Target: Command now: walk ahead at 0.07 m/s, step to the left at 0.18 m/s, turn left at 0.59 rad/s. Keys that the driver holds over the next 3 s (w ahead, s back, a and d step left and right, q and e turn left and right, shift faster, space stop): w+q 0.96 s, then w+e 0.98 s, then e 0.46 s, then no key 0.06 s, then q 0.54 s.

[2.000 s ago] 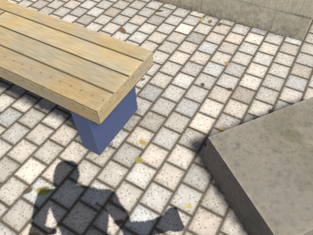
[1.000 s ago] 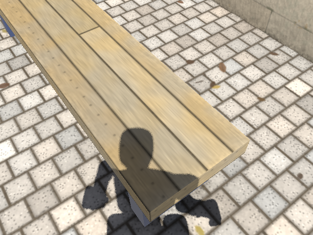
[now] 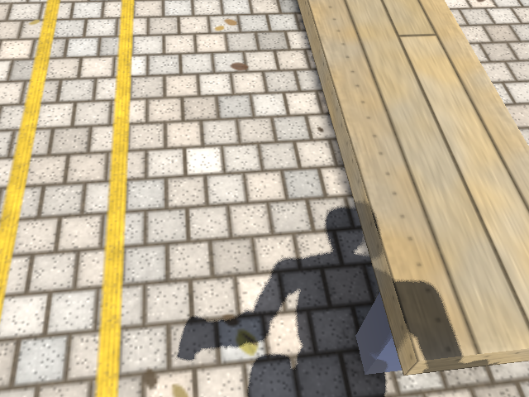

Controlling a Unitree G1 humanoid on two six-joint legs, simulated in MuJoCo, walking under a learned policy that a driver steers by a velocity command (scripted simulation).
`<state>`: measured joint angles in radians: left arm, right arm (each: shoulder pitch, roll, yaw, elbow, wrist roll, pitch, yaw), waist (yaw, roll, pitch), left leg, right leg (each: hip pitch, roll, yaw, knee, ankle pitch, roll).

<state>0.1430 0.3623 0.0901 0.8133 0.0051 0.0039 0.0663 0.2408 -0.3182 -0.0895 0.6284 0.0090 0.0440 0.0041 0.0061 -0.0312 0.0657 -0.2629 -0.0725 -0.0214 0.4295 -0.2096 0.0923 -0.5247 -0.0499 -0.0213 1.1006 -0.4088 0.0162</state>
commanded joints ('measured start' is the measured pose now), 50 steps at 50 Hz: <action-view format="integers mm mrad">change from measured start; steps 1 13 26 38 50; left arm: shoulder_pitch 29 21 28 -38 -174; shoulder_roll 90 110 135 87 45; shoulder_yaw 18 -5 13 -11 -17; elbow -48 -53 -105 -210 -232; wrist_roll -2 -10 -35 -7 -16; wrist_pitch -24 -65 -49 -141 -128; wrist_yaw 3 0 -7 -98 -122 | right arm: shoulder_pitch -34 18 128 167 208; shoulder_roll -145 -162 -51 -138 -141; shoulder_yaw -33 -32 33 12 -13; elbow -88 -87 -101 -18 88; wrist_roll -4 -5 23 -5 18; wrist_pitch -15 6 -16 -119 -94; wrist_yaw -13 -4 53 14 -51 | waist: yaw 2 -49 -50 -25 -34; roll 123 91 -283 187 168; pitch -133 -77 -139 58 -18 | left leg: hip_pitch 197 166 -84 167 237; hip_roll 215 135 72 304 265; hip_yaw -288 -456 48 -516 -287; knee -141 -103 482 -210 -126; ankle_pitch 237 172 -240 -190 342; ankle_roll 155 121 -121 169 51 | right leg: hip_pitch -150 -4 244 -323 82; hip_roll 13 50 -112 -58 64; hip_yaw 41 95 44 116 54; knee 19 -417 -899 5 -607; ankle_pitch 67 93 -134 116 465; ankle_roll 9 -22 -107 -55 -29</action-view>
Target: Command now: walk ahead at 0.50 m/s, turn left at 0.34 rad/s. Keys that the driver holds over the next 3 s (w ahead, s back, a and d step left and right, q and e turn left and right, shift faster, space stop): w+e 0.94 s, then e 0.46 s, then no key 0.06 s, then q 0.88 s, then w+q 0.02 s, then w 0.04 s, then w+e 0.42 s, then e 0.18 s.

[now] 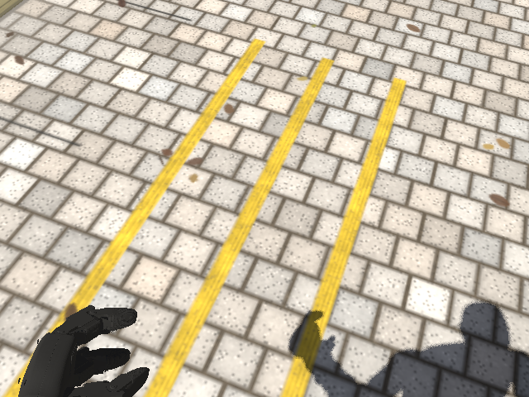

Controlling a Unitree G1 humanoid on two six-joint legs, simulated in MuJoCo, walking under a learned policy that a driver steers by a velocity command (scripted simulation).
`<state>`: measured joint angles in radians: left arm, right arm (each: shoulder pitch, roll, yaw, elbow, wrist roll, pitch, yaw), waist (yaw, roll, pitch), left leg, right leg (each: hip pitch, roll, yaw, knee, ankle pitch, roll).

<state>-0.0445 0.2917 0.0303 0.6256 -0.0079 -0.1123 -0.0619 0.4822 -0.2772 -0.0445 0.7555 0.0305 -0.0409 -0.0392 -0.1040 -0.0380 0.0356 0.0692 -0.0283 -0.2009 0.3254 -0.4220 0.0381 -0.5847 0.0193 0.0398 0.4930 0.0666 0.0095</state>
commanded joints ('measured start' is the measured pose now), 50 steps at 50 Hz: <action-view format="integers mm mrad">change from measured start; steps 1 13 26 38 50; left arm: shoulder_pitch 88 307 495 236 404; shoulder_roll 138 134 2 46 212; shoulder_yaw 57 56 22 35 110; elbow -23 60 38 -44 -52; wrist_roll -1 -9 -12 -13 1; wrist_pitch -10 25 53 88 96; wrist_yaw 15 47 62 34 19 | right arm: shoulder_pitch -41 -256 -134 -251 -180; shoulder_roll -183 -81 -268 -145 -227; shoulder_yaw -60 0 -68 -51 -68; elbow -39 -148 -154 -55 -14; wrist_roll -12 -47 -47 -36 -4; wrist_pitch -4 -72 -73 -76 -27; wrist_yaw -4 36 25 36 14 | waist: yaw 111 97 25 76 254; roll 186 -23 251 105 61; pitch -45 -48 -288 2 -179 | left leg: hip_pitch -61 -661 242 -137 -242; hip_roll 203 104 391 281 214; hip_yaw -82 118 -311 131 389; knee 79 635 73 -167 546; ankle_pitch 749 64 148 463 949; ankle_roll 90 -60 138 148 -16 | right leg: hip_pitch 231 423 -9 -140 580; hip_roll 20 -192 63 -129 17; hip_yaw -42 344 128 46 -62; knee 5 -301 465 439 35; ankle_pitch -55 -61 -603 -180 -32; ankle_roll -45 -311 -41 20 -177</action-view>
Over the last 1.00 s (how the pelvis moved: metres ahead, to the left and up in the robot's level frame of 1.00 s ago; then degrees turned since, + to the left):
0.28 0.26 -0.01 35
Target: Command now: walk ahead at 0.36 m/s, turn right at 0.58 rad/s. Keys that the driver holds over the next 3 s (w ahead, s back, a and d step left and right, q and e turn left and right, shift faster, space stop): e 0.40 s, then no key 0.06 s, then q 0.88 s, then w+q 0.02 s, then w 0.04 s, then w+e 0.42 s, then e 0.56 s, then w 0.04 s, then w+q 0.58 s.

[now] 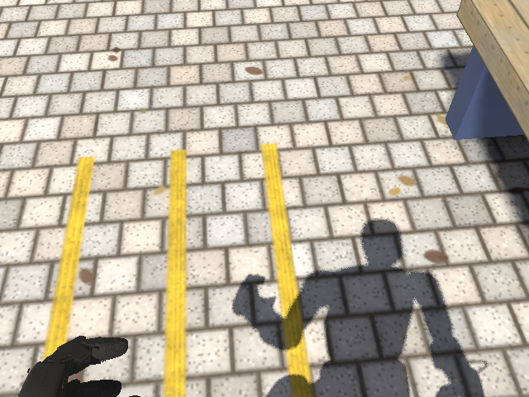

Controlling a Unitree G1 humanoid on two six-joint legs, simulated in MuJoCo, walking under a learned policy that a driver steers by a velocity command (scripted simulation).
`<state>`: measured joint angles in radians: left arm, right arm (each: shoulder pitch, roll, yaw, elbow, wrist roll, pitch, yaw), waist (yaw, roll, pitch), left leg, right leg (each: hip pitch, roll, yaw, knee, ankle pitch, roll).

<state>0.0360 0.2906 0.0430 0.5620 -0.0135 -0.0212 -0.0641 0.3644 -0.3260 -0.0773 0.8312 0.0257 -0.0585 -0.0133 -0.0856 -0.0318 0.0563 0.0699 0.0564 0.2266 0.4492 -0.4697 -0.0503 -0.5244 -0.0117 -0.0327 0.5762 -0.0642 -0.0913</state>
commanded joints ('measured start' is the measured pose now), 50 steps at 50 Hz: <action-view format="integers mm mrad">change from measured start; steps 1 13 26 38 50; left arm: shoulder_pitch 308 132 274 178 120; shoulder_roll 334 196 88 91 157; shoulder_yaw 110 72 26 48 66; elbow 3 9 38 126 126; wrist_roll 11 3 26 5 14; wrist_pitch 6 14 47 43 38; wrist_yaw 41 79 103 99 116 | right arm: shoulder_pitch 38 -159 -249 -257 -250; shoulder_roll -30 -75 -92 -137 -51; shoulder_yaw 10 18 17 -17 -7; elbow -148 -174 -200 -203 -245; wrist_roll -59 -46 -91 4 2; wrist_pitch -25 15 4 67 91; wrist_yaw -1 -22 4 -1 19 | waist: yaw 117 61 160 106 122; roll -252 -28 282 220 -123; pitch -304 -199 -190 -154 -71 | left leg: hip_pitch -706 -594 -181 -245 -628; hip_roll -55 -31 304 66 -38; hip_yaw -61 -303 -749 -650 -241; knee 821 504 -89 -58 472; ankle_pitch -56 224 915 487 56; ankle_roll -6 -60 306 202 -44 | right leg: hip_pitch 905 271 130 321 499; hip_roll -256 -114 116 76 -242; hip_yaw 501 309 243 89 138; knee -29 -206 219 -160 -206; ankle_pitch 374 506 -577 -184 394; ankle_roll -245 -172 100 139 -114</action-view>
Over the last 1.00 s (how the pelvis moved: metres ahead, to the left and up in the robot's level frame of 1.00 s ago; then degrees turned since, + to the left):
0.55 -0.08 -0.01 -27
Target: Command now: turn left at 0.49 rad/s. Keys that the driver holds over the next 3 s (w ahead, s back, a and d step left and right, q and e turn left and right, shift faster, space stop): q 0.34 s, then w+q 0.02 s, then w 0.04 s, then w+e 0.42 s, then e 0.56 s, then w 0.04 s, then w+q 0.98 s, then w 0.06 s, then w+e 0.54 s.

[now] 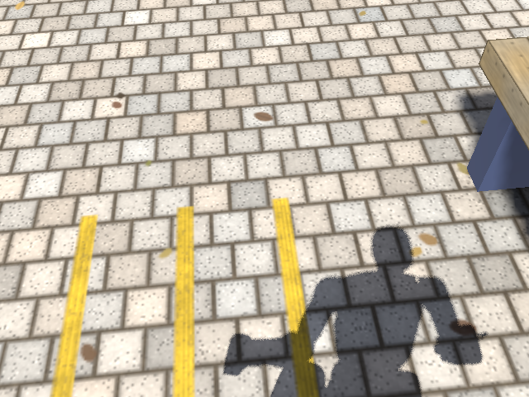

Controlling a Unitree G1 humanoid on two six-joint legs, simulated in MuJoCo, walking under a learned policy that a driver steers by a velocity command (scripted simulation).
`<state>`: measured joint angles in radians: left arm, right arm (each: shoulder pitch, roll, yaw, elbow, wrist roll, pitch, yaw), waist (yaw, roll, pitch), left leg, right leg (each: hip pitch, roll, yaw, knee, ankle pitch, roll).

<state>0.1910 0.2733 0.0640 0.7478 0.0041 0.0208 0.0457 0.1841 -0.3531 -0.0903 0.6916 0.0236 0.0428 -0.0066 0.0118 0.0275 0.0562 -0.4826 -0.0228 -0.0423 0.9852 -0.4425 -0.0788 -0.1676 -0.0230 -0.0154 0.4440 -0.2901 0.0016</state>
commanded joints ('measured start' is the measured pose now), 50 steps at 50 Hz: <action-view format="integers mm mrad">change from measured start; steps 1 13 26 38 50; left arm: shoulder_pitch -33 -65 -71 225 161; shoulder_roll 186 175 121 146 185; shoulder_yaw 49 50 12 8 44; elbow -60 -64 -69 -4 -50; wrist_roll -3 3 -26 -21 -39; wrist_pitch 2 -7 -74 -102 -38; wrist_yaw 5 1 -58 -44 2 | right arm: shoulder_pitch -83 -37 40 -140 -95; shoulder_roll -22 -133 -126 -39 -69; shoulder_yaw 10 -22 -1 11 -17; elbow -119 -145 -86 -136 -119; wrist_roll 5 -10 -21 -28 -20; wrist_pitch -10 -45 -52 -156 -150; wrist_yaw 21 5 -2 26 19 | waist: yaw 33 -16 -69 52 -52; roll -193 60 133 -146 -178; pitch -81 -101 -53 12 -96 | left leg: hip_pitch -26 358 237 -308 270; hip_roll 44 249 229 51 -16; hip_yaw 47 -299 -361 -22 -15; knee -129 -655 -745 -88 -587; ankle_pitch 40 542 -144 203 497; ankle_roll -10 308 304 78 89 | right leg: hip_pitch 133 -440 -211 226 24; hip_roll -234 -27 2 -182 -70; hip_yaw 102 105 10 445 369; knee -72 692 206 -281 55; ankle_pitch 618 -175 -56 -14 557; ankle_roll -204 61 14 -218 -74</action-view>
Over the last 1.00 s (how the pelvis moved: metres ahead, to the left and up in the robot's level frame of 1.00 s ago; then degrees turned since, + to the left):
0.19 0.00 0.02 -6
